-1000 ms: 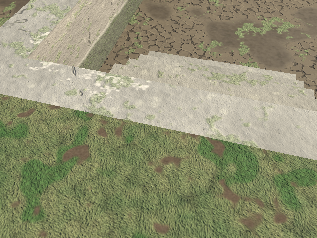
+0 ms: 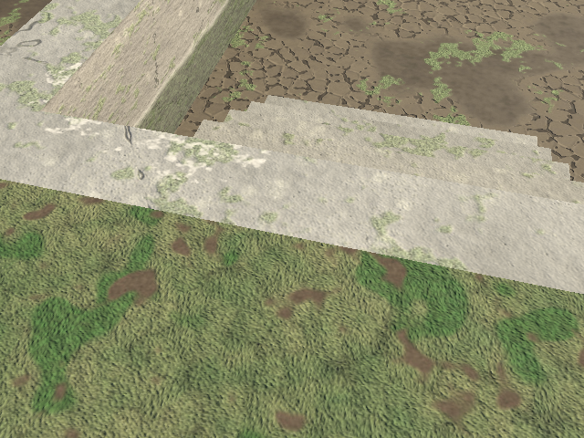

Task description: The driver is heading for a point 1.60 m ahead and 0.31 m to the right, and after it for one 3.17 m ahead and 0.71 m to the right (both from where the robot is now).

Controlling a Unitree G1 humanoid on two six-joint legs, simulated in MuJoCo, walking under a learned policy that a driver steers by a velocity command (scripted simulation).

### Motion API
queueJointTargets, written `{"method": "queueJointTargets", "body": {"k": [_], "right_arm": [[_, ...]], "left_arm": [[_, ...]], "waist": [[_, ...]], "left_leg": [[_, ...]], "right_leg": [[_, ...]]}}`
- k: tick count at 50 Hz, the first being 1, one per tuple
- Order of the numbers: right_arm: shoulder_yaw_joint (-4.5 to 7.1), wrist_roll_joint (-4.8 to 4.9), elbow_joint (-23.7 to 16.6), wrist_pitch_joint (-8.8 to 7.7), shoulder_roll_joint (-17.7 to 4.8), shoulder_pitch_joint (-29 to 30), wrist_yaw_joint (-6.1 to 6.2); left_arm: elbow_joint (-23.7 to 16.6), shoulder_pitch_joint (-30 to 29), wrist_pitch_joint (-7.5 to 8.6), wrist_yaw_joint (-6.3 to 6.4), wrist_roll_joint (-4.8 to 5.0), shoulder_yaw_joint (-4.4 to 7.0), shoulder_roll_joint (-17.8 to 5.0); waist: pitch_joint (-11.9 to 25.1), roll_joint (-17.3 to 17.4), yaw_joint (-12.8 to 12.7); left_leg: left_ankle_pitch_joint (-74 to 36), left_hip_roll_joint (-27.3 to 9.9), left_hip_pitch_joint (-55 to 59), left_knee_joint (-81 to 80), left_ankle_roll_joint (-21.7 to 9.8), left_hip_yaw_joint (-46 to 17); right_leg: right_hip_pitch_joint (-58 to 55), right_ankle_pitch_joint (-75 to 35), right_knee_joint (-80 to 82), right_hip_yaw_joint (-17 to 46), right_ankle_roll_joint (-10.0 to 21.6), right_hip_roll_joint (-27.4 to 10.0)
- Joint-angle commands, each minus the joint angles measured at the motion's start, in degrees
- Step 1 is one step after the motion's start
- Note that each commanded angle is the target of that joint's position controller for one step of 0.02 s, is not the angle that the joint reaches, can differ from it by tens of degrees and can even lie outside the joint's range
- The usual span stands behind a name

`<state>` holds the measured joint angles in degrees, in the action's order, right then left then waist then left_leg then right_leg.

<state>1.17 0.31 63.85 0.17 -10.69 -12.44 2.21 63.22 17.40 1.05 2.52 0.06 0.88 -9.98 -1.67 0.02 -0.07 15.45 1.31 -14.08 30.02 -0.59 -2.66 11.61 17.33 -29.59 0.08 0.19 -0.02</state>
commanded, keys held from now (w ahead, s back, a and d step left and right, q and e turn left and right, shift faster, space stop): w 1.00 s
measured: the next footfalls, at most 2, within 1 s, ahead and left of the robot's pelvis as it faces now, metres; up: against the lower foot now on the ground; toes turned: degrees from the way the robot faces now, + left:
right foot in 0.66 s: +0.45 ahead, -0.11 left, +0.00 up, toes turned -2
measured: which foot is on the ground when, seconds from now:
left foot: down 0.00-0.68, up 0.70-1.00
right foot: down 0.00-0.22, up 0.24-0.64, down 0.66-1.00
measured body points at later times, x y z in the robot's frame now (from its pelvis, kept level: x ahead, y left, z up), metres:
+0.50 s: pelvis +0.15 +0.02 +0.01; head +0.17 +0.03 +0.45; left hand +0.32 +0.27 -0.12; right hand +0.05 -0.20 -0.13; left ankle +0.03 +0.12 -0.74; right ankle +0.30 -0.13 -0.68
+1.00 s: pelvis +0.44 -0.03 +0.01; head +0.46 -0.03 +0.46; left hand +0.44 +0.23 -0.13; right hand +0.60 -0.29 -0.10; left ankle +0.61 +0.16 -0.66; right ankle +0.41 -0.11 -0.74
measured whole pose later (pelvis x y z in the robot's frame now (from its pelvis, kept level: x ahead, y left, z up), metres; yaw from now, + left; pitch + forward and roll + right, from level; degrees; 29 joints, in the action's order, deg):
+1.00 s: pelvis +0.44 -0.03 +0.01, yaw +0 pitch +1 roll -2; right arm 3.5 0.4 51.2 -4.9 -14.9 -6.8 0.8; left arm 57.6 20.5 5.7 -0.7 -0.1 2.4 -13.4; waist 0.4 1.9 -3.3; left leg -0.4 -8.7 -41.0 47.4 -1.1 -2.6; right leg 4.3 9.6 -12.5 -3.7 4.4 4.7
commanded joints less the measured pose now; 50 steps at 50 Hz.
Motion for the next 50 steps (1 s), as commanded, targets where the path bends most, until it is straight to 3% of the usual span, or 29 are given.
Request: {"method": "queueJointTargets", "body": {"k": [1,4,6,8,10,11,12,13,14,15,16,18,20,24,27,29,31,32,33,34,35,36,37,38,39,40,42,46,50], "right_arm": [[1.25,0.51,-1.4,-0.63,-6.4,-2.4,0.29],[0.97,0.95,-3.3,-3.3,-4.3,0.0,-0.56],[0.63,1.26,-4.7,-4.78,-2.5,1.7,-1.44],[0.78,1.47,-4.6,-5.59,-2.7,0.1,-1.94],[1.33,1.75,-1.5,-5.92,-3.1,-7.9,-1.88],[2.31,1.35,0.5,-5.85,-5.6,-13.7,-1.71],[4.02,1.3,2.3,-5.89,-11.4,-22.7,-1.58],[4.36,0.64,2.5,-6.52,-14.4,-27.0,-2.37],[2.81,-0.01,1.1,-7.2,-9.6,-21.5,-2.41],[2.02,0.02,-0.7,-7.5,-7.1,-17.3,-2.6],[1.68,0.1,-1.8,-7.41,-7.0,-14.4,-2.93],[0.57,-0.05,-2.3,-6.43,-4.6,-13.9,-3.01],[0.39,-0.39,-2.2,-5.59,-5.0,-16.1,-2.3],[0.73,-0.52,-3.8,-5.21,-8.7,-16.0,-0.86],[1.39,0.51,-3.2,-5.51,-10.2,-18.4,-0.68],[1.75,0.83,-3.1,-5.31,-10.3,-18.1,-0.69],[2.37,0.28,-3.6,-4.67,-11.6,-16.7,-0.73],[2.44,-0.19,-4.0,-4.05,-11.6,-15.7,-0.79],[2.1,-0.57,-4.9,-3.79,-11.1,-14.7,-0.97],[0.56,-1.1,-6.3,-4.41,-5.3,-19.8,-1.69],[-0.71,0.11,-5.1,-6.11,-1.1,-22.4,-2.31],[0.9,1.73,-6.8,-7.58,-6.9,-16.8,-2.62],[1.43,2.72,-9.0,-8.2,-9.3,-10.5,-2.48],[1.63,2.21,-9.7,-8.19,-9.2,-7.7,-1.94],[2.27,1.31,-9.6,-7.41,-9.0,-7.9,-1.42],[2.25,1.02,-9.3,-6.41,-7.4,-9.8,-1.25],[2.27,0.94,-9.3,-5.1,-5.7,-10.5,-1.01],[2.97,-0.11,-13.1,-4.87,-7.4,-0.5,-0.89],[2.45,0.09,-15.6,-5.68,-6.0,8.2,-1.78]], "left_arm": [[-1.2,4.3,0.24,0.46,0.63,1.41,-6.8],[-1.2,8.4,2.17,-0.03,1.44,2.26,-8.6],[-1.2,9.7,2.86,-0.49,1.46,3.34,-11.5],[-3.1,5.9,3.12,-0.85,1.34,3.25,-11.0],[-5.5,0.2,2.87,-1.27,2.09,3.03,-10.5],[-6.8,-2.2,3.12,-1.33,2.07,2.78,-9.5],[-8.5,-3.6,4.03,-1.49,1.84,1.97,-6.2],[-10.2,-4.1,5.29,-1.39,1.99,1.59,-4.8],[-10.2,-4.2,5.95,-1.81,2.62,2.11,-7.0],[-9.8,-3.5,6.31,-2.5,2.85,2.01,-6.8],[-9.6,-3.7,6.54,-2.72,2.35,2.21,-6.9],[-10.1,-5.7,6.36,-3.11,1.48,3.05,-8.0],[-10.8,-7.3,5.64,-3.66,1.28,2.64,-6.0],[-16.2,-19.9,5.33,-3.99,1.2,1.0,-3.8],[-18.4,-23.7,5.16,-4.62,1.77,0.98,-5.7],[-19.3,-24.1,5.37,-5.12,1.8,1.34,-7.3],[-18.4,-18.6,5.56,-5.23,1.63,2.63,-10.0],[-16.2,-10.5,5.41,-4.97,1.76,3.87,-12.0],[-13.4,-0.5,5.04,-4.49,1.92,5.1,-14.5],[-11.7,7.9,4.7,-4.0,0.34,6.37,-19.9],[-10.8,9.4,4.41,-4.29,0.22,5.62,-18.3],[-11.2,4.4,4.69,-4.48,0.69,4.37,-14.4],[-12.4,-1.3,4.9,-4.4,0.73,3.61,-11.9],[-13.1,-6.0,5.41,-4.76,0.17,3.07,-10.5],[-13.2,-8.4,5.93,-5.05,-0.44,2.6,-8.9],[-12.8,-9.2,6.05,-5.32,-0.72,2.38,-8.1],[-11.4,-7.5,6.18,-5.23,-0.36,2.36,-8.3],[-9.8,-2.6,5.96,-3.43,-0.39,3.04,-11.5],[-9.0,1.6,5.29,-2.43,0.31,3.1,-12.3]], "waist": [[-4.9,-1.2,-0.2],[-6.9,-5.0,-2.1],[-6.9,-10.2,-2.1],[-7.4,-9.0,0.3],[-7.2,-7.9,4.8],[-5.6,-3.3,6.7],[-2.0,11.4,9.0],[0.0,18.6,9.4],[-3.1,9.0,5.9],[-3.9,5.6,4.0],[-4.0,3.2,2.7],[-4.0,3.5,1.9],[-3.7,4.4,2.1],[-6.6,4.2,3.9],[-7.6,5.5,3.9],[-7.0,5.3,2.5],[-1.5,7.2,-1.4],[3.8,7.9,-5.6],[9.6,7.5,-10.2],[19.5,-4.3,-8.7],[27.9,-15.0,-7.2],[18.9,-11.2,-6.8],[10.5,-7.2,-5.4],[5.9,-1.5,-3.0],[4.4,-1.3,-0.5],[3.6,-2.8,1.3],[1.7,-3.7,2.4],[-1.4,-2.1,0.8],[-1.8,-2.2,-2.0]], "left_leg": [[23.0,0.3,-5.2,-4.0,-3.7,0.0],[17.5,-0.4,-12.2,2.6,-3.8,0.9],[8.2,-0.4,-14.7,12.2,-3.6,4.2],[9.7,-1.6,-10.4,10.6,-5.2,4.1],[5.9,-0.2,5.8,-2.8,-5.7,5.3],[3.2,-2.6,14.0,-5.4,-5.8,0.1],[8.9,-13.1,23.6,-14.0,-10.4,-18.3],[9.4,-23.1,26.6,-20.3,-16.9,-38.3],[8.1,-23.8,24.6,-19.0,-16.6,-36.3],[5.2,-21.3,23.2,-18.7,-14.6,-29.0],[1.8,-18.9,21.8,-19.4,-12.8,-22.8],[-11.0,-15.2,19.0,-20.4,-9.9,-13.3],[-17.7,-13.3,16.9,-21.3,-9.7,-8.2],[-17.7,-10.9,7.7,-24.9,-9.6,-2.7],[-17.5,-13.2,10.0,-26.0,-9.6,-2.2],[-23.7,-14.9,15.3,-23.3,-8.6,-1.4],[-44.0,-15.4,19.8,-14.8,-7.0,-0.1],[-53.0,-14.0,19.1,-5.0,-6.0,1.6],[-50.0,-11.7,11.4,8.1,-4.2,2.7],[-26.4,-4.6,-9.4,30.8,-1.5,4.3],[14.4,3.1,-20.3,46.9,-0.3,-2.1],[13.3,-0.7,-26.3,52.2,-2.1,-6.0],[8.8,-3.8,-27.6,51.6,-3.0,-3.5],[3.7,-6.7,-24.7,47.8,-3.2,-2.4],[1.0,-8.9,-20.7,44.0,-3.4,-2.4],[0.0,-9.8,-17.5,42.0,-3.4,-2.7],[-0.4,-10.5,-16.7,38.2,-2.9,-1.7],[-11.5,-11.5,-26.0,25.8,-0.5,-1.1],[-22.3,-8.9,-24.4,10.4,0.0,1.5]], "right_leg": [[6.7,23.7,7.2,2.7,4.2,-1.2],[3.1,28.0,11.9,13.8,9.1,-8.5],[1.0,29.4,18.7,26.4,13.6,-17.4],[5.1,25.7,19.0,25.0,13.0,-17.5],[13.4,18.7,13.6,15.1,8.6,-11.1],[18.3,9.5,4.5,9.0,6.1,-6.8],[27.6,2.4,-16.4,-1.5,2.4,0.2],[36.3,12.6,-31.3,-0.1,2.0,3.1],[40.8,11.3,-40.5,4.2,3.3,-0.9],[42.3,5.7,-42.9,4.9,4.6,-3.1],[42.3,0.8,-41.6,4.0,5.0,-5.0],[39.3,-4.4,-36.6,2.1,4.3,-7.0],[37.3,-7.6,-32.5,-0.3,2.7,-6.8],[28.7,-17.2,-12.2,-3.7,0.8,-3.9],[24.6,-19.6,-4.9,-3.4,1.8,-2.7],[23.6,-18.6,-1.6,-2.7,3.6,-2.2],[15.4,-15.5,-1.8,-4.0,5.6,0.5],[5.5,-14.1,-2.5,-5.2,7.0,2.5],[-9.5,-14.2,-3.0,-2.6,8.9,0.2],[-32.4,-6.4,-2.3,19.5,16.0,-14.9],[-39.0,4.0,11.1,45.2,21.5,-23.9],[-31.6,7.5,14.2,41.9,18.0,-21.2],[-21.1,3.6,15.0,31.8,15.6,-19.4],[-10.6,-3.5,17.0,24.4,14.5,-17.5],[-4.1,-7.9,18.3,18.9,13.3,-15.0],[0.0,-8.6,19.9,15.7,13.1,-13.4],[4.0,-9.7,22.5,11.8,13.9,-12.1],[1.5,-12.7,24.9,8.9,14.3,-12.1],[-1.5,-15.7,24.5,4.3,11.8,-10.0]]}}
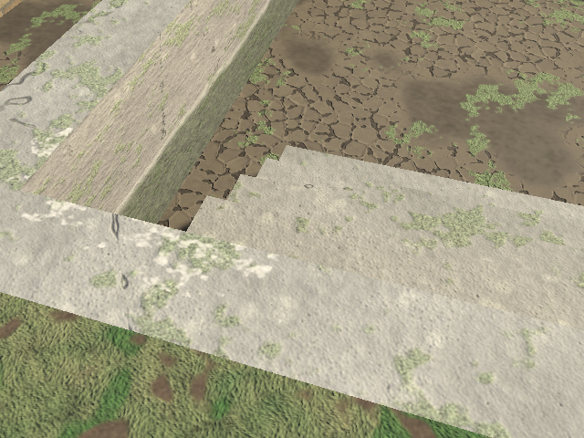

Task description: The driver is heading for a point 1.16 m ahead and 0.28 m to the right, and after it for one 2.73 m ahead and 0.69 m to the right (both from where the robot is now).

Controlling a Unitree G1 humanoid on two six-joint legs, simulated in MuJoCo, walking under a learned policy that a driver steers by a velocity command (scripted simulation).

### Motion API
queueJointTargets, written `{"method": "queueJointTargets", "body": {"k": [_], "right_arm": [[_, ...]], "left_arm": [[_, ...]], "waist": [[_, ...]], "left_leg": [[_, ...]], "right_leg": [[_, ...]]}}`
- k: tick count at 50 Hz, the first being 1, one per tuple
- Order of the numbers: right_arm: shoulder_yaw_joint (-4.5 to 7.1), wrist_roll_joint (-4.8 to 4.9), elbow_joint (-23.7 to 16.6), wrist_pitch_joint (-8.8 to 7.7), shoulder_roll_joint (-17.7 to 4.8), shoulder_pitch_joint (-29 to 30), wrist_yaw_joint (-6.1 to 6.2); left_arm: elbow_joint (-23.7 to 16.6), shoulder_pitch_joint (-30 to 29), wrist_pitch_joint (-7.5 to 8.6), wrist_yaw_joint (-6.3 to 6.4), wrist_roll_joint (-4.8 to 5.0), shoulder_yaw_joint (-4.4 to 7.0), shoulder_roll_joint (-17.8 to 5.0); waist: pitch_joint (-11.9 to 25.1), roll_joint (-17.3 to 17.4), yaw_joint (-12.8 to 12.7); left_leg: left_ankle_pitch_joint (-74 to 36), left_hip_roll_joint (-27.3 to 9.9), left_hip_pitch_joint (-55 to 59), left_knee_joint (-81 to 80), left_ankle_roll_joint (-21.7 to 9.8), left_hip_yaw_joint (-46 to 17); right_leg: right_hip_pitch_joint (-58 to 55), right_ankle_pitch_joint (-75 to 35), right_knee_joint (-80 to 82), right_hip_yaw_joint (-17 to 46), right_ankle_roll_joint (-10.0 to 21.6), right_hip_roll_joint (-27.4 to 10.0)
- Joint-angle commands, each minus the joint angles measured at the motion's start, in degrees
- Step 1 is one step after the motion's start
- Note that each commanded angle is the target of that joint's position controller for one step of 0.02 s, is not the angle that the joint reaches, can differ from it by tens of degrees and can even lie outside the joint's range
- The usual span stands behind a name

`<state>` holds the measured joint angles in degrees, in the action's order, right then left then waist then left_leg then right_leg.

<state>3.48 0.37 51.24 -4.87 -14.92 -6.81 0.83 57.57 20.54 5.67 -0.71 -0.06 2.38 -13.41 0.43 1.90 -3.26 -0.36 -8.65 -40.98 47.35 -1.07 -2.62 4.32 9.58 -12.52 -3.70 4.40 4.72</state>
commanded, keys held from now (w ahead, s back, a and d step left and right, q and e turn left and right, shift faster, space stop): w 0.06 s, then w+e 0.22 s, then e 0.64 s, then no key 0.08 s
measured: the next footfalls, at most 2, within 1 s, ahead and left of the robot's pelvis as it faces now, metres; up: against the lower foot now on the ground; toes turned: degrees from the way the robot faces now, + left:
left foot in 0.22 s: +0.32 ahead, +0.16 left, +0.00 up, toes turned +0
right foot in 0.72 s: +0.44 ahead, -0.14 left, +0.00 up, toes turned -21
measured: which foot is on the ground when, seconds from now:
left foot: up 0.00-0.20, down 0.22-0.72, up 0.74-1.00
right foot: down 0.00-0.22, up 0.24-0.70, down 0.72-1.00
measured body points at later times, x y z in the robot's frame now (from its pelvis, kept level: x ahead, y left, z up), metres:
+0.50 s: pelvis +0.27 +0.06 +0.00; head +0.30 +0.06 +0.45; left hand +0.43 +0.27 -0.13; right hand +0.27 -0.20 -0.13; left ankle +0.28 +0.16 -0.75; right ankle +0.34 -0.10 -0.68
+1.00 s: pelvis +0.38 -0.02 +0.00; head +0.41 -0.04 +0.45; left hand +0.61 +0.19 -0.10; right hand +0.40 -0.34 -0.10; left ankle +0.44 +0.14 -0.68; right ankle +0.40 -0.12 -0.75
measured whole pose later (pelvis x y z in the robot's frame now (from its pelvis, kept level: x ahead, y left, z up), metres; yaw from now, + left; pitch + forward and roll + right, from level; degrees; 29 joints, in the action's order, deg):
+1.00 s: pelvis +0.38 -0.02 +0.00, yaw -28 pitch +3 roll +1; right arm 3.9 -2.7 43.0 -3.4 -17.2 -7.8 0.8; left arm 45.5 13.6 6.7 -0.8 -1.4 5.0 -18.1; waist -0.2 -0.1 -1.4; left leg 22.9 -3.4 -28.2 55.3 3.9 -2.1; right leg 18.0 2.0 -16.9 5.4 4.3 5.0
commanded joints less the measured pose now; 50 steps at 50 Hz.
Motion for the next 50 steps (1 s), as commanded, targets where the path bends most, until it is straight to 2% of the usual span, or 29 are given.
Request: {"method": "queueJointTargets", "body": {"k": [1,6,8,10,11,12,13,14,15,16,17,18,19,21,24,27,29,34,35,36,37,38,39,40,41,42,44,46,50], "right_arm": [[-0.06,0.21,-3.5,-0.73,-1.6,4.7,-0.66],[-0.44,0.78,-7.1,-1.57,-2.4,12.1,-2.36],[0.12,0.89,-7.1,-2.2,-4.3,9.7,-2.75],[2.26,0.79,-3.8,-2.71,-8.4,-2.9,-2.31],[3.6,-0.23,-1.6,-2.82,-12.8,-14.3,-1.67],[4.82,-0.76,0.0,-2.1,-17.5,-19.8,-1.64],[3.2,-0.72,-0.4,-1.93,-11.6,-19.8,-1.6],[2.19,-0.47,-1.2,-1.98,-8.4,-15.0,-1.36],[1.51,-0.61,-2.4,-1.98,-6.8,-9.5,-1.26],[1.07,-0.93,-2.6,-1.98,-5.1,-5.6,-1.46],[0.8,-1.52,-2.6,-2.15,-4.0,-3.7,-1.52],[-0.12,-5.38,-2.4,-2.82,-0.1,-7.8,-0.12],[0.07,-5.62,-2.5,-3.02,0.6,-7.1,0.11],[0.7,-4.98,-4.6,-3.58,-1.9,-3.2,0.14],[1.7,-4.6,-4.1,-3.64,-4.8,-5.6,0.53],[3.37,-4.72,-3.9,-4.09,-8.3,-6.8,0.09],[3.82,-5.01,-4.5,-4.2,-8.4,-5.2,-0.12],[4.89,-3.75,-5.9,-2.85,-9.2,-4.1,1.03],[4.64,-3.21,-5.9,-2.59,-8.8,-4.4,1.14],[4.16,-2.44,-5.7,-2.3,-7.3,-7.2,0.61],[2.6,-3.24,-8.1,-2.18,-2.8,-12.8,0.57],[1.56,-4.0,-11.3,-2.42,-1.8,-9.3,0.07],[1.12,-3.3,-12.7,-1.77,-2.5,-1.4,-0.93],[1.87,-3.26,-12.3,-1.13,-5.1,-0.2,-0.33],[3.21,-4.12,-10.7,-0.75,-8.7,-4.1,0.77],[3.05,-4.47,-10.4,-0.72,-8.0,-4.9,1.48],[2.22,-4.08,-10.6,-0.51,-5.7,-6.0,1.72],[1.78,-2.88,-9.6,0.49,-5.6,-8.6,0.66],[1.28,-2.91,-7.6,2.85,-7.1,-9.4,-0.26]], "left_arm": [[-2.9,-0.2,0.56,0.89,0.64,1.64,-9.2],[-0.9,5.0,-0.93,1.13,1.24,2.0,-9.4],[-1.2,4.1,-1.54,1.34,1.3,2.49,-10.5],[-2.3,1.6,-1.92,1.26,1.05,2.22,-10.0],[-4.1,0.7,-1.74,1.15,0.24,1.16,-7.5],[-4.6,8.3,-0.63,0.84,0.74,-0.84,0.4],[-4.0,6.7,0.35,0.81,2.07,0.22,-4.4],[-5.7,1.7,0.63,0.94,3.26,1.52,-8.6],[-6.6,-1.5,0.4,1.44,3.01,1.7,-8.5],[-6.8,-2.8,-0.14,1.87,2.13,2.15,-7.9],[-6.6,-1.1,-1.14,1.99,1.84,2.58,-6.7],[-4.5,3.9,0.25,-0.71,-6.74,-1.3,3.0],[-3.7,4.3,0.62,-2.1,-6.39,-1.05,3.5],[-5.1,0.3,1.12,-3.84,-3.8,-0.07,-0.9],[-8.5,-6.5,0.13,-4.81,-3.3,-0.59,-1.6],[-10.1,-8.0,-0.83,-4.67,-2.76,-1.12,-2.4],[-10.1,-8.0,-1.29,-4.12,-2.86,-0.92,-3.4],[-11.2,-10.8,-0.69,-3.27,-2.19,0.58,-5.9],[-11.3,-10.5,0.09,-2.95,-1.53,1.43,-7.5],[-11.2,-9.5,1.28,-1.96,-1.15,2.81,-11.0],[-11.8,-3.3,1.37,-0.35,-1.48,4.78,-18.1],[-10.6,3.7,1.33,0.5,-2.24,5.05,-19.8],[-8.1,4.7,2.85,0.96,-3.73,5.91,-18.8],[-8.9,0.5,3.0,1.34,-2.11,6.35,-17.0],[-10.5,-4.8,2.3,1.6,-0.45,5.56,-14.0],[-11.8,-7.6,1.91,1.63,0.44,4.75,-11.8],[-13.5,-8.9,1.05,1.25,-0.96,4.04,-10.9],[-15.4,-10.3,1.5,0.6,-1.72,4.14,-12.0],[-18.2,-9.4,2.55,-0.61,-1.05,4.29,-12.7]], "waist": [[-4.2,-4.1,0.4],[-6.1,-4.3,-1.2],[-4.6,-5.8,1.0],[3.1,-6.3,7.7],[12.4,-2.8,12.1],[21.7,12.4,9.3],[23.4,11.7,10.6],[14.3,8.6,9.9],[8.6,4.5,8.1],[4.5,2.2,6.1],[3.0,3.7,3.6],[2.8,3.3,2.3],[1.5,1.6,2.1],[1.7,1.5,1.4],[1.5,1.3,2.0],[1.3,1.8,2.0],[1.2,1.7,1.6],[1.3,1.1,1.8],[2.8,-0.2,1.3],[6.6,-4.2,1.7],[19.1,-15.4,3.1],[27.3,-13.8,0.3],[16.2,-5.6,-2.2],[9.9,-6.4,-1.1],[8.2,-7.2,2.2],[4.4,-8.0,3.8],[4.5,-6.4,6.2],[5.2,-5.8,7.0],[5.5,-6.7,4.4]], "left_leg": [[-7.4,1.7,3.2,-9.4,0.5,2.1],[-1.8,3.6,2.1,-17.4,-0.3,1.5],[2.3,5.0,7.5,-19.6,-1.2,1.7],[4.0,7.5,26.1,-21.0,-3.5,3.7],[3.2,-1.1,44.4,-18.2,-7.2,-4.5],[12.1,-15.8,66.5,-22.3,-15.3,-29.5],[16.9,-16.2,65.4,-27.9,-14.9,-37.4],[16.2,-14.5,58.1,-28.8,-11.9,-28.2],[6.2,-12.9,48.8,-29.9,-10.5,-20.1],[-3.7,-10.8,40.7,-31.2,-9.9,-13.3],[-11.3,-9.0,35.4,-31.9,-9.1,-7.7],[-14.2,-9.2,32.2,-35.0,-14.0,-5.7],[-15.2,-9.4,31.3,-36.8,-15.3,-3.2],[-17.4,-6.8,30.0,-38.2,-14.8,4.6],[-28.4,-6.2,31.5,-37.9,-13.7,11.3],[-34.6,-8.6,36.8,-36.5,-14.1,12.8],[-33.8,-9.9,40.2,-35.6,-13.6,13.3],[-23.7,-9.3,45.6,-28.8,-9.1,16.0],[-22.7,-7.2,44.4,-24.6,-7.2,17.1],[-18.1,-3.1,42.4,-18.1,-3.4,18.4],[7.2,3.2,30.7,-3.8,3.7,20.3],[45.1,9.6,16.8,5.4,5.9,11.3],[45.8,7.7,8.6,11.0,3.9,1.2],[43.3,5.7,6.0,14.7,3.1,0.2],[40.0,4.0,8.6,15.5,3.1,-0.6],[36.1,3.4,11.6,14.4,2.8,-1.1],[28.9,5.0,17.6,14.1,2.8,-0.4],[23.7,6.1,19.6,12.7,3.6,0.7],[20.9,4.3,18.9,7.5,6.4,1.0]], "right_leg": [[4.7,-7.7,7.3,7.6,7.4,-14.8],[-4.6,-9.5,1.9,10.1,7.1,-18.3],[-6.0,-13.7,-1.5,11.9,6.2,-19.4],[-3.0,-27.2,-14.9,9.7,3.9,-15.5],[7.7,-18.5,-31.6,6.9,1.6,-11.7],[31.1,11.3,-53.2,3.3,-2.6,-2.1],[36.5,23.1,-61.6,11.7,-2.2,-3.3],[40.5,19.5,-64.1,11.5,-1.6,-6.2],[38.8,14.9,-63.0,9.7,-1.9,-8.7],[35.9,12.5,-60.1,9.3,-2.4,-10.0],[31.6,11.2,-58.0,9.6,-2.6,-11.3],[28.1,9.3,-58.7,10.4,-1.9,-11.7],[28.6,9.1,-57.3,9.8,-2.0,-11.4],[28.8,3.5,-52.2,6.9,-2.8,-11.7],[28.4,-2.8,-39.2,3.6,-5.1,-12.2],[29.2,-5.6,-31.4,4.2,-4.8,-12.0],[29.6,-6.3,-28.7,4.7,-4.2,-11.7],[24.7,-5.3,-19.6,2.2,-1.4,-7.8],[19.4,-10.7,-15.4,0.4,0.5,-5.0],[11.1,-26.7,-12.1,1.5,4.1,-3.7],[-10.2,-51.4,-13.8,19.0,17.7,-16.4],[-23.8,-49.0,-9.8,39.0,25.9,-26.1],[-18.4,-38.0,-7.8,36.7,19.9,-24.7],[-10.9,-30.2,-5.7,30.7,16.5,-22.0],[-4.6,-24.0,-3.4,27.6,15.1,-19.7],[4.0,-20.3,-1.0,25.1,13.9,-17.7],[11.5,-19.8,1.5,22.6,13.0,-15.8],[14.1,-20.6,1.3,19.8,12.6,-14.4],[12.4,-14.3,-0.2,21.1,12.0,-16.0]]}}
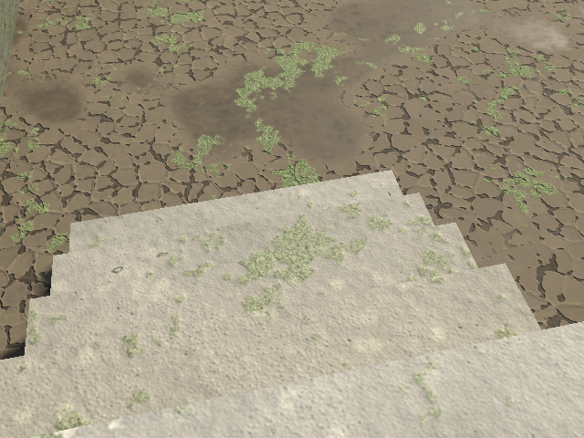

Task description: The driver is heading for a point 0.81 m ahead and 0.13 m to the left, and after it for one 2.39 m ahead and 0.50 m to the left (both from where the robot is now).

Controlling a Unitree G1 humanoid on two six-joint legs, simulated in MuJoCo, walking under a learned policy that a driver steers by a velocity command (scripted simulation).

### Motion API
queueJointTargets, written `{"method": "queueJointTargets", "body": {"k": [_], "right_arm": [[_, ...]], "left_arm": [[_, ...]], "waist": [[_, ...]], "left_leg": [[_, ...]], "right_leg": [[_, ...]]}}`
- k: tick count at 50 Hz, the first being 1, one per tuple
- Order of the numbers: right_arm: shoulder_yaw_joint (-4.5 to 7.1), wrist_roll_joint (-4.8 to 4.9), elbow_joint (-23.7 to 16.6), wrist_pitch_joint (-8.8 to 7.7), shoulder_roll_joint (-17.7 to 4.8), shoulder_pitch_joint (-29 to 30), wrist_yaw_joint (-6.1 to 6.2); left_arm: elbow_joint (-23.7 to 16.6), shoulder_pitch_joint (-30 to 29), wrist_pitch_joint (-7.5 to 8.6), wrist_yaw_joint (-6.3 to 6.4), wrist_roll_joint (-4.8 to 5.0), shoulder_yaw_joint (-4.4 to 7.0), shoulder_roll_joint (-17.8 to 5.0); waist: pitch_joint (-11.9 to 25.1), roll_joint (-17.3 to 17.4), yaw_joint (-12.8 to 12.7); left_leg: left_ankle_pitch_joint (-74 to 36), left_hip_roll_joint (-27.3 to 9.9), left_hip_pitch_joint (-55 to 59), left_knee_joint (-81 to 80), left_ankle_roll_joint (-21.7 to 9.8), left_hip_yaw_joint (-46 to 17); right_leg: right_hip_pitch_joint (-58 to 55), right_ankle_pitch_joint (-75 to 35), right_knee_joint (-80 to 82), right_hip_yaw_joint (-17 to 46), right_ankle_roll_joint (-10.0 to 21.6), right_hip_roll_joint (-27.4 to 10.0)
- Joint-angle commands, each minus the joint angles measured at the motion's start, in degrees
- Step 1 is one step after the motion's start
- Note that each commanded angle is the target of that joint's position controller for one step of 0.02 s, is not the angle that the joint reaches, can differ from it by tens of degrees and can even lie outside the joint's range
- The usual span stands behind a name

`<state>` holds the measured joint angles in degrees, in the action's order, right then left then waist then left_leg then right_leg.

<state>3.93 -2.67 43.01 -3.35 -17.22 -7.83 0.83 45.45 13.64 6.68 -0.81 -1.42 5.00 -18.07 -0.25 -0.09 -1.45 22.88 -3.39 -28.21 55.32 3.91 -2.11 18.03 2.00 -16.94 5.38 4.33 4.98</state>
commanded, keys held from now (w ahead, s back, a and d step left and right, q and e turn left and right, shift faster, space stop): no key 0.12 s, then w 0.54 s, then w+q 0.34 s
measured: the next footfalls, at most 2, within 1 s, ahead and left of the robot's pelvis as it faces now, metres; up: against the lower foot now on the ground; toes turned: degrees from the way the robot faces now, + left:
left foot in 0.20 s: +0.03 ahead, +0.16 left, +0.00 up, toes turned -1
right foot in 0.64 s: +0.30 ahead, -0.10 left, +0.00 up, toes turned -8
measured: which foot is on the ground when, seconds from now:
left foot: up 0.00-0.18, down 0.20-0.64, up 0.66-1.00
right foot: down 0.00-0.22, up 0.24-0.62, down 0.64-1.00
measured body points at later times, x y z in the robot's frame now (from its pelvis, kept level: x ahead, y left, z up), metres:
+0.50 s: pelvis +0.09 +0.05 +0.00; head +0.11 +0.05 +0.45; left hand +0.29 +0.26 -0.10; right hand +0.04 -0.17 -0.14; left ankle -0.01 +0.16 -0.75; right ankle +0.19 -0.11 -0.69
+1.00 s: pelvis +0.32 +0.00 +0.00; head +0.34 +0.00 +0.45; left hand +0.28 +0.23 -0.15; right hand +0.46 -0.23 -0.13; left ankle +0.46 +0.15 -0.69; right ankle +0.26 -0.09 -0.75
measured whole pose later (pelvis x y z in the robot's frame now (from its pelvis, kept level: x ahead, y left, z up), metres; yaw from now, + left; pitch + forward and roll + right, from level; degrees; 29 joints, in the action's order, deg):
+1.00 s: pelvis +0.32 +0.00 +0.00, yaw +3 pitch +1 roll -2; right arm 1.3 -4.1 47.7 -3.1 -12.3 -10.5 -4.1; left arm 53.4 25.5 6.6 -1.4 -5.7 2.3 -10.5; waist -0.7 2.1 -2.3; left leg 0.7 -5.3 -38.9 47.1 -2.9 -1.8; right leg 2.6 13.8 -14.9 -12.0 3.1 2.1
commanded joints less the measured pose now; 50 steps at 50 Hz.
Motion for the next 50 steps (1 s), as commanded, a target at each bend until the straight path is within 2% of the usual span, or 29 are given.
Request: {"method": "queueJointTargets", "body": {"k": [1,5,8,9,10,11,12,13,14,16,17,20,24,29,30,31,32,33,34,35,37,38,40,42,43,46,47,48,50], "right_arm": [[0.52,0.08,1.0,1.63,-4.7,-8.0,-0.16],[-0.6,0.11,1.5,0.84,-4.7,-6.4,-0.03],[-1.01,1.02,3.0,-0.81,-4.5,-10.7,-1.38],[-1.21,1.18,2.4,-1.62,-4.3,-10.3,-1.95],[-1.64,1.09,1.7,-2.67,-3.9,-12.5,-2.19],[-1.01,0.72,2.3,-3.97,-7.3,-18.7,-1.86],[0.72,-0.82,3.9,-4.77,-12.8,-20.5,-1.73],[0.01,-1.95,3.0,-4.67,-10.6,-17.6,-1.22],[-0.53,-0.83,1.7,-4.56,-8.0,-13.3,-1.07],[-2.46,0.78,1.5,-4.62,-2.4,-11.9,-0.44],[-2.66,0.77,1.4,-4.46,-2.0,-12.0,-0.2],[-2.8,-0.97,3.2,-4.32,-2.4,-17.2,-0.78],[-3.15,-0.3,7.3,-4.09,-1.7,-23.2,-2.69],[-2.07,0.28,9.1,-3.33,-4.6,-22.4,-3.27],[-0.58,3.25,10.8,-0.75,-6.3,-22.3,-1.63],[-0.84,3.65,11.4,-0.04,-5.8,-24.2,-0.85],[-1.01,3.6,11.3,-0.08,-4.9,-23.1,-0.44],[-1.63,3.26,8.1,-0.28,-2.4,-19.9,-0.41],[-2.33,3.73,6.3,-0.18,3.4,-23.9,-0.53],[-0.7,2.52,6.4,0.23,-1.8,-18.9,-0.16],[-0.44,2.72,5.5,0.01,-0.9,-15.2,-0.67],[-2.26,-3.72,4.7,-2.73,2.7,-11.2,-2.28],[-3.11,-2.53,6.9,-3.24,6.4,-16.8,-3.17],[-2.59,-1.06,7.5,-3.01,3.9,-15.9,-4.13],[-0.16,2.99,5.5,0.06,-1.1,-12.8,-2.77],[-1.37,1.87,1.9,2.75,3.0,-5.5,-2.83],[-3.95,-3.34,3.5,0.97,7.2,-7.5,-5.22],[-3.65,-3.09,3.4,0.07,7.2,-7.8,-5.93],[-2.76,-1.59,2.4,-1.28,3.3,-3.3,-5.77]], "left_arm": [[-6.5,-1.8,1.57,-0.65,0.62,1.53,-7.5],[-7.6,-0.7,0.89,-0.99,1.55,0.95,-6.5],[-7.7,-4.1,-0.92,-1.73,1.99,-0.23,-5.1],[-6.6,-2.4,-1.71,-2.2,1.26,-0.47,-5.1],[-6.1,-1.0,-2.25,-2.45,0.25,-0.64,-4.7],[-7.9,-2.9,-2.19,-2.33,-0.23,-1.3,-2.3],[-11.5,-9.4,-1.55,-1.48,-2.24,-1.25,-1.3],[-10.5,-12.7,-1.45,-0.35,-2.33,-1.22,-0.8],[-9.5,-10.8,-1.5,0.86,-1.49,-1.06,-1.4],[-7.4,-6.6,-1.41,1.39,-2.95,-0.41,-2.1],[-6.9,-6.1,-1.47,0.69,-3.24,-0.4,-1.6],[-5.9,-6.4,-2.02,-1.57,-2.16,-0.68,0.8],[-7.7,-13.5,-2.66,-3.16,-2.0,-2.44,4.3],[-9.2,-16.6,-2.39,-2.92,-2.13,-1.78,1.4],[-8.9,-15.0,-3.4,-2.05,0.22,-1.23,1.0],[-7.0,-7.6,-3.67,-1.22,0.05,-1.26,2.2],[-4.1,3.2,-3.53,-0.23,-0.47,-0.23,0.0],[-2.2,15.6,-3.43,0.9,-1.44,1.37,-5.9],[-0.7,18.9,-3.97,1.23,-0.47,2.58,-12.7],[-0.4,16.4,-4.18,1.32,1.27,2.22,-10.0],[-1.1,6.4,-3.85,1.23,0.35,-0.12,-1.8],[-0.3,7.0,-0.65,0.47,-1.98,-2.44,6.0],[0.0,4.6,0.18,0.54,-2.33,-2.59,6.4],[1.5,6.2,0.73,0.6,-2.7,-1.91,4.3],[1.8,6.7,-0.06,0.79,1.27,0.09,-2.9],[2.6,6.0,-0.45,1.2,1.78,-1.05,0.3],[3.6,10.1,1.11,-0.19,-6.69,-2.69,5.1],[5.0,11.9,1.28,-0.77,-7.02,-2.1,3.7],[5.2,10.8,1.41,-1.32,-5.08,-1.81,1.1]], "waist": [[6.2,-4.5,1.6],[5.8,-4.8,-1.8],[5.0,-2.2,1.3],[4.1,-2.3,1.4],[5.0,-2.5,2.2],[4.7,3.4,5.2],[-2.8,11.0,7.6],[-4.4,5.6,7.6],[-2.7,5.4,5.4],[-2.2,7.0,4.0],[-2.8,6.1,3.7],[-4.4,5.8,5.3],[-5.2,5.6,8.1],[-5.4,7.0,7.0],[-7.7,4.9,5.0],[-3.0,6.4,2.5],[2.5,7.3,-2.5],[10.8,0.3,-8.3],[18.3,-14.2,-6.1],[13.2,-6.8,-6.4],[1.7,-3.8,-1.7],[-1.9,-7.5,-1.4],[-2.4,-3.4,2.6],[-1.8,-2.0,2.2],[-0.8,-0.7,3.4],[-3.3,-3.7,3.1],[-1.0,-4.0,1.2],[-2.7,-3.5,1.4],[-2.6,-1.5,1.1]], "left_leg": [[-2.2,-1.6,5.4,-2.6,1.7,0.1],[0.6,-1.4,4.4,-12.3,0.6,1.7],[-6.4,0.7,13.4,-28.4,-1.3,6.0],[-6.5,1.6,16.9,-30.8,-2.7,7.2],[-3.9,-0.7,20.6,-30.8,-5.8,4.6],[7.6,-10.1,24.0,-37.6,-16.1,-9.8],[15.5,-21.4,27.8,-47.9,-27.9,-32.2],[17.1,-21.5,29.9,-50.7,-25.5,-32.6],[13.8,-19.0,31.5,-50.5,-22.0,-27.2],[5.7,-14.2,32.2,-51.2,-18.2,-18.6],[1.8,-12.8,30.9,-51.8,-17.0,-14.6],[-5.4,-10.6,29.4,-52.6,-16.9,-6.2],[-17.5,-10.1,29.2,-50.9,-17.8,-0.9],[-27.4,-14.0,34.9,-46.6,-17.9,-2.9],[-42.7,-9.2,31.1,-38.2,-12.6,2.2],[-53.8,-8.3,27.1,-30.8,-10.7,3.3],[-52.0,-6.7,20.4,-21.2,-8.5,4.9],[-31.0,-3.6,8.6,-3.6,-6.5,7.5],[9.3,5.9,-5.4,14.7,-5.6,5.5],[7.6,3.3,-9.3,18.8,-7.3,-2.7],[-0.8,-1.0,-8.1,14.9,-8.3,-1.6],[-1.5,-3.2,-8.1,17.3,-9.8,-4.1],[-6.6,-3.7,-6.9,12.9,-10.1,-5.5],[-12.5,-3.7,-11.2,9.1,-9.4,-5.7],[-13.1,-2.3,-7.4,6.0,-7.6,-1.5],[-23.4,-1.3,-2.9,-6.3,-6.5,3.0],[-25.2,-3.7,-5.2,-7.3,-6.5,-0.8],[-24.5,-3.6,-6.9,-6.2,-6.7,-1.7],[-24.6,-3.3,-10.4,-10.7,-7.0,-1.4]], "right_leg": [[-2.8,-3.1,3.7,13.4,12.0,-16.9],[-6.3,7.9,1.3,17.3,11.6,-17.8],[-1.2,24.1,-1.5,16.3,8.6,-14.1],[2.1,29.9,-2.1,16.6,7.1,-11.8],[4.8,32.0,-4.6,16.8,5.5,-10.1],[12.7,33.7,-14.2,12.6,1.4,-5.2],[30.0,29.9,-23.6,4.2,-3.8,2.8],[33.9,23.4,-30.0,9.1,-2.5,-0.5],[34.0,18.9,-33.6,7.6,-2.8,-1.2],[31.4,13.3,-38.7,5.2,-3.0,-2.0],[29.7,10.3,-39.5,3.3,-3.0,-2.5],[28.0,2.4,-37.9,-0.9,-3.6,-4.2],[21.8,1.3,-23.0,-7.9,-3.4,-7.3],[17.7,7.1,-14.7,-8.7,0.4,-6.1],[11.7,10.3,-13.3,-14.7,-0.7,-1.9],[-0.6,6.8,-12.0,-14.8,-0.2,-0.3],[-14.7,4.8,-13.2,-10.6,1.6,-2.5],[-29.4,5.6,-12.6,4.3,4.9,-16.5],[-37.5,5.9,-3.3,28.1,12.0,-30.3],[-31.6,7.4,-1.7,27.6,11.8,-28.5],[-16.8,6.5,2.6,13.2,8.4,-23.6],[-8.4,16.9,5.8,11.2,10.5,-22.5],[-4.6,13.6,9.5,7.2,9.8,-22.3],[-8.3,8.3,11.1,2.3,10.4,-21.7],[-8.5,-5.7,9.1,-2.2,6.6,-19.8],[-3.6,-14.2,6.7,-13.0,3.5,-15.6],[-6.1,-9.1,9.3,-11.7,9.0,-19.3],[-7.9,-8.8,9.3,-10.0,10.6,-21.2],[-13.1,-10.6,8.4,-11.0,10.8,-21.8]]}}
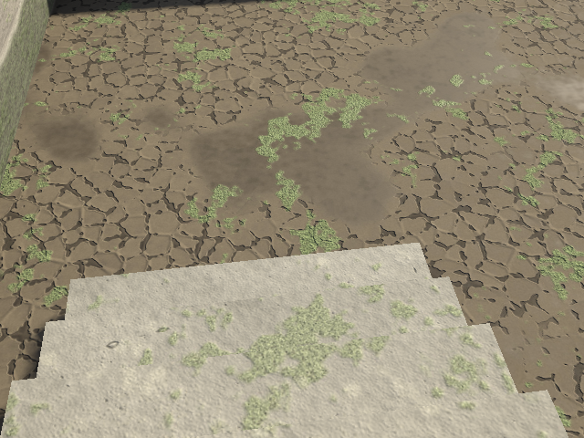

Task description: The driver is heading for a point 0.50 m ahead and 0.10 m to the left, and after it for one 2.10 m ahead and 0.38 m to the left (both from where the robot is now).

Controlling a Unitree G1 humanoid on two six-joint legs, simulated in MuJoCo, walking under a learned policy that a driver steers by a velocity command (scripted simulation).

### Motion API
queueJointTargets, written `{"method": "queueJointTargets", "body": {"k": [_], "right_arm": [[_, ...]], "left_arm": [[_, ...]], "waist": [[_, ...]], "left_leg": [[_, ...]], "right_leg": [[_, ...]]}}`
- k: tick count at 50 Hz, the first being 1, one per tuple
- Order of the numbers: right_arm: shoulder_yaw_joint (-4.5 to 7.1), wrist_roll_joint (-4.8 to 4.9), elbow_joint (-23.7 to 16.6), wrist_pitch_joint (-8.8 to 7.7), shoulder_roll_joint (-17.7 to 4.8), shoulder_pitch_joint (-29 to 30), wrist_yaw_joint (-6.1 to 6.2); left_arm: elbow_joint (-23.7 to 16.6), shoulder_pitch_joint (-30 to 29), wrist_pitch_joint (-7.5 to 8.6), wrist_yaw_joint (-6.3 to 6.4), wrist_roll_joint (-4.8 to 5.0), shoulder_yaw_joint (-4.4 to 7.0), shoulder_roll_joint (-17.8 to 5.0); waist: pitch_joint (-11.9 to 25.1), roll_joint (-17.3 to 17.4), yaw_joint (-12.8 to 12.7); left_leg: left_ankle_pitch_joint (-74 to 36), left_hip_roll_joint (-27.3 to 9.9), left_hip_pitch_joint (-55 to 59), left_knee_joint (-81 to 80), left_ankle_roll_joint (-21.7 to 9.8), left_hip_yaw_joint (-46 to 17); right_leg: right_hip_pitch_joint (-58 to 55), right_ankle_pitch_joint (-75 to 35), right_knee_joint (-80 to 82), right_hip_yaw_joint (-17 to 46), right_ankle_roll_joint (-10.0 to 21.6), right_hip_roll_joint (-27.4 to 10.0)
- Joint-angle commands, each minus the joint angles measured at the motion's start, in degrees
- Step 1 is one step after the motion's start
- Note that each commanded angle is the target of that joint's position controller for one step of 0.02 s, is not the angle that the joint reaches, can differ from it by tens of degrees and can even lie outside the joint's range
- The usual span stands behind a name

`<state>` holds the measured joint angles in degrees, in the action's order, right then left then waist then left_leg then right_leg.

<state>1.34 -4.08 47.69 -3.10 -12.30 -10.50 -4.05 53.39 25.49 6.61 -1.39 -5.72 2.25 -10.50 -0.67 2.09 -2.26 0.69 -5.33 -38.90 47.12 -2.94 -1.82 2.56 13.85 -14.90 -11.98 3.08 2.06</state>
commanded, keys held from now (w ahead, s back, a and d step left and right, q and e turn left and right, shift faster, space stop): w+q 0.42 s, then w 0.10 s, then no key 0.48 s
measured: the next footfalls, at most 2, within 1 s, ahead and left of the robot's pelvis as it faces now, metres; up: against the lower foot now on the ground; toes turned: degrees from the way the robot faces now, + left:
left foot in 0.18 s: +0.17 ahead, +0.16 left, +0.00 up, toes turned +9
right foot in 0.60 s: +0.45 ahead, +0.00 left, -0.17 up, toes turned +14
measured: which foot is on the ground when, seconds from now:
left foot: up 0.00-0.16, down 0.18-0.62, up 0.64-0.86, down 0.88-1.00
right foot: down 0.00-0.20, up 0.22-0.58, down 0.60-1.00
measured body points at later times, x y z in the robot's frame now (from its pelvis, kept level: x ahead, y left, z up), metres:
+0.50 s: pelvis +0.24 +0.07 -0.06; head +0.25 +0.08 +0.39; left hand +0.40 +0.31 -0.15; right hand +0.25 -0.16 -0.20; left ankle +0.13 +0.15 -0.74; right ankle +0.41 -0.05 -0.76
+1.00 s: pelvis +0.40 +0.10 -0.20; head +0.41 +0.11 +0.25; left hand +0.37 +0.34 -0.34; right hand +0.54 -0.10 -0.33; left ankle +0.40 +0.23 -0.91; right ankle +0.41 -0.01 -0.91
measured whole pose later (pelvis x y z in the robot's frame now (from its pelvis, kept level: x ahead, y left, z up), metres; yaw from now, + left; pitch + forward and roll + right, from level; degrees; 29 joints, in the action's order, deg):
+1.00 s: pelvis +0.40 +0.10 -0.20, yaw +21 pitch +2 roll -2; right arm 0.8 -0.3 50.1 -2.9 -12.4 -17.6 -6.4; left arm 51.8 16.6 4.3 -4.4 0.0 0.3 -11.8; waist 0.2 1.1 0.0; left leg 18.0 -3.8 -27.1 42.7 -0.1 1.8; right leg 17.4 24.2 -40.1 -7.6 0.9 -0.6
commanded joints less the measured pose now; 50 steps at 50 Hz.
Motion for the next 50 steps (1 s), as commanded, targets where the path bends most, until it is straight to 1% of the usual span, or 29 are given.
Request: {"method": "queueJointTargets", "body": {"k": [1,5,8,9,10,11,12,13,15,17,20,23,25,27,29,30,31,32,33,34,36,37,38,41,44,45,46,47,50], "right_arm": [[-0.12,-0.93,-1.3,-1.92,-1.6,-4.5,-1.24],[0.23,-0.43,-4.6,-2.56,-2.7,2.0,-1.07],[1.67,0.64,-4.2,-3.4,-4.9,-5.9,-0.42],[3.03,2.8,-4.3,-4.25,-7.9,-7.5,-0.14],[4.95,2.27,-2.3,-5.34,-12.0,-13.5,2.12],[5.45,0.43,0.8,-5.35,-14.9,-24.4,4.09],[5.3,-0.14,3.4,-5.76,-14.9,-34.7,3.47],[6.35,0.3,5.8,-6.73,-13.8,-34.5,2.85],[3.4,1.56,4.7,-6.11,-5.5,-21.7,1.36],[1.05,0.42,1.5,-4.29,-1.9,-9.8,0.49],[0.01,-1.3,-0.7,-4.12,-3.7,-6.6,2.7],[-0.85,0.24,0.9,-5.06,-2.3,-15.5,5.93],[-0.49,0.09,2.4,-4.65,-7.2,-20.0,4.02],[-1.23,0.21,2.0,-3.98,-6.7,-23.9,2.31],[-1.7,1.67,0.4,-2.7,-7.7,-20.3,1.47],[-2.36,2.13,-0.2,-2.12,-7.9,-19.6,0.25],[-3.02,1.68,-0.1,-2.55,-4.4,-22.8,-1.84],[-3.12,2.27,2.7,-2.82,0.1,-37.4,-2.46],[-1.82,2.86,-0.4,-1.99,-5.5,-31.5,-2.39],[-1.38,2.65,-4.2,-1.48,-6.4,-24.5,-1.66],[-3.76,2.23,-6.4,-0.37,-0.9,-18.7,0.19],[-4.23,0.36,-3.8,0.21,0.8,-20.5,0.38],[-4.43,-0.35,-2.5,0.59,2.3,-21.3,-0.44],[-2.99,-0.09,0.9,2.16,0.3,-22.6,-3.91],[1.15,1.08,1.4,0.14,-5.8,-22.5,-2.29],[1.58,1.96,1.5,-0.72,-7.0,-21.1,-1.47],[1.52,4.14,-1.0,-1.2,-10.4,-11.9,-1.26],[1.23,3.99,-2.7,-1.19,-9.8,-6.6,-1.96],[1.7,5.1,-1.3,-0.85,-8.0,-3.8,-2.29]], "left_arm": [[-2.2,-0.2,1.17,-0.38,-2.5,0.77,-7.1],[-1.6,0.6,0.44,1.74,-0.85,0.41,-8.1],[-3.5,-4.2,0.21,2.52,-0.74,1.65,-13.1],[-2.3,-4.5,-0.01,2.22,1.85,2.32,-14.7],[-0.8,2.4,0.02,1.66,-0.78,1.58,-12.1],[-1.2,7.3,0.59,0.16,-3.07,-1.35,-2.4],[-8.9,-7.1,2.28,-1.68,1.62,-1.89,-2.6],[-12.7,-20.6,2.65,-1.86,4.94,-1.66,-3.3],[-13.3,-19.2,1.37,0.72,2.71,-0.63,-8.1],[-11.6,-12.6,-0.81,1.48,0.56,-1.99,-4.3],[-10.1,-6.8,-2.31,-0.51,-0.1,-4.2,-0.5],[-12.4,-15.1,-1.91,-2.72,-0.43,-4.42,-3.0],[-13.8,-17.2,-3.04,-2.86,0.75,-3.95,-3.6],[-14.7,-19.0,-3.58,-2.79,0.04,-4.08,-3.9],[-10.8,-9.5,-2.63,-1.2,1.97,-2.19,-7.5],[-7.5,1.0,-2.33,-0.08,1.08,-0.27,-10.7],[-5.7,15.8,-2.66,-0.73,0.56,1.72,-14.3],[-5.0,13.6,-3.19,-3.16,0.14,1.77,-15.2],[-6.6,8.9,-4.2,-3.86,-2.09,2.45,-15.1],[-7.2,2.2,-4.11,-4.32,-0.32,1.29,-13.5],[-8.2,-9.2,-2.79,-4.91,3.16,-2.94,-4.5],[-7.4,-9.1,-1.7,-2.78,2.04,-3.1,-1.6],[-6.3,-7.8,-0.43,-2.07,2.47,-2.9,-2.2],[-4.7,-10.7,0.9,-1.94,3.13,-2.11,-8.1],[-4.9,-13.7,0.27,-4.85,4.92,-1.83,-10.3],[-5.0,-12.6,-0.15,-5.83,6.72,-2.28,-8.2],[-3.8,-0.3,-0.54,-4.9,7.14,-1.11,-7.2],[-2.4,4.2,-1.39,-3.57,7.32,-0.26,-9.0],[-2.5,-2.6,-2.87,-1.92,5.7,0.29,-7.4]], "waist": [[-0.6,-4.2,3.5],[-2.2,-4.2,1.5],[-0.3,-5.8,5.9],[-1.1,-3.7,7.4],[4.2,1.2,6.0],[16.9,13.0,6.7],[19.2,6.3,14.5],[2.0,3.1,18.0],[2.7,-0.4,9.1],[-0.8,-0.6,1.2],[2.0,0.6,-1.8],[0.7,-3.7,6.5],[-1.1,0.2,6.8],[-4.0,-0.5,8.8],[-4.5,-2.4,3.5],[-3.0,-4.3,-2.1],[11.8,-12.4,-6.3],[24.9,-16.8,1.6],[19.6,-8.0,-1.3],[14.4,-6.0,0.4],[3.0,-2.7,7.4],[-0.5,-0.2,7.7],[-1.0,-5.7,7.9],[-1.1,-4.0,7.8],[3.3,-4.3,10.8],[4.7,-1.4,10.0],[8.6,5.3,0.6],[8.1,4.6,-1.5],[-1.2,1.4,-0.6]], "left_leg": [[-5.8,-0.8,2.8,8.9,-0.2,-1.3],[6.2,-0.9,-2.6,8.3,-0.5,0.4],[15.5,5.3,18.0,6.0,-1.2,7.9],[21.1,9.0,21.8,-11.1,-1.4,10.3],[-0.8,9.6,38.0,-8.0,-6.3,5.7],[-25.5,-3.2,61.2,-8.9,-22.2,-17.3],[-26.5,-11.0,68.7,-18.9,-26.7,-37.9],[-20.1,-12.7,57.3,-20.7,-22.3,-36.6],[-17.9,-10.6,38.3,-16.2,-21.0,-28.0],[-13.2,-7.8,15.2,-19.3,-18.4,-22.4],[7.4,5.2,-5.7,-14.3,-10.7,-8.3],[26.6,8.5,1.9,-2.8,-7.8,-6.9],[32.9,8.1,-7.0,-2.1,-9.5,-9.7],[36.8,5.6,-2.0,3.3,-10.5,-16.8],[33.4,6.9,-0.1,13.0,-8.2,-18.8],[28.1,8.8,-1.2,24.4,-5.2,-16.7],[28.4,12.7,-8.3,50.6,1.0,-11.4],[50.1,13.6,-19.8,68.5,4.2,-7.0],[47.9,11.5,-28.4,73.9,5.6,-6.6],[42.4,7.3,-33.2,70.2,6.7,-7.2],[34.6,-1.2,-21.4,53.9,8.8,-8.6],[18.1,-4.0,-13.0,39.6,8.2,-7.1],[15.5,-3.1,-6.4,37.0,8.5,-2.7],[0.5,-0.4,15.4,8.8,9.0,5.9],[1.9,1.8,26.5,0.8,6.3,4.2],[-7.1,0.6,27.9,-7.1,4.6,3.0],[-16.3,-3.7,31.1,-11.9,-2.0,-2.1],[-9.7,-4.7,29.1,-15.7,-5.7,-3.7],[20.2,-0.9,14.2,-20.7,-0.1,-2.7]], "right_leg": [[2.4,-27.5,2.2,6.2,11.8,-19.5],[-5.0,-31.1,-3.3,3.0,8.6,-19.5],[3.6,-48.4,-13.9,-3.4,5.7,-17.4],[3.5,-45.3,-21.8,-5.3,5.8,-16.1],[12.4,-35.7,-38.4,-4.3,2.3,-13.1],[30.3,15.6,-60.4,-1.2,-4.9,-4.3],[47.5,26.4,-71.5,11.1,-5.4,2.6],[59.9,23.4,-70.9,18.5,-4.3,-0.7],[50.3,17.9,-67.7,19.8,-4.7,-5.2],[39.0,13.9,-59.7,18.2,-3.9,-7.2],[18.0,-14.0,-48.9,10.4,-3.3,-5.1],[25.5,-43.7,-22.0,12.8,-2.0,-6.9],[11.9,-36.7,-20.1,7.6,-4.3,-4.0],[11.6,-32.6,-11.1,9.4,-4.0,-4.6],[0.9,-41.5,-0.5,8.3,-2.5,-4.7],[-10.0,-44.9,3.8,7.1,-0.1,-6.8],[-31.4,-72.0,-14.1,16.1,12.3,-18.5],[-43.6,-95.0,-25.7,24.5,23.9,-30.1],[-35.7,-86.5,-24.4,28.6,22.7,-30.1],[-25.6,-58.9,-19.7,33.2,19.9,-30.9],[7.1,-41.9,-10.9,29.6,17.2,-28.2],[18.8,-39.2,-8.2,20.6,14.4,-20.5],[25.6,-39.7,-9.0,16.5,13.7,-15.2],[40.1,-16.3,-8.8,10.5,9.3,-9.5],[33.9,-18.0,-16.7,13.9,6.4,-12.7],[28.9,-14.5,-19.4,14.4,3.5,-11.6],[24.1,-4.1,-17.8,11.7,-0.9,-7.8],[20.2,6.4,-17.6,8.3,-2.9,-4.5],[14.6,10.0,-15.2,5.8,-2.3,-3.1]]}}
Velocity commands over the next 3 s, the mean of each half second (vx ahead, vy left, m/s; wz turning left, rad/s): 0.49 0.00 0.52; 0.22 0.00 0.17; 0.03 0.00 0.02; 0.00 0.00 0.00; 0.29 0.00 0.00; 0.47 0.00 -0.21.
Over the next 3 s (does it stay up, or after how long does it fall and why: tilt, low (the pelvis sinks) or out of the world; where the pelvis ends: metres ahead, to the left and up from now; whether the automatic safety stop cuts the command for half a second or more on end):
stays up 0.80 0.27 -0.41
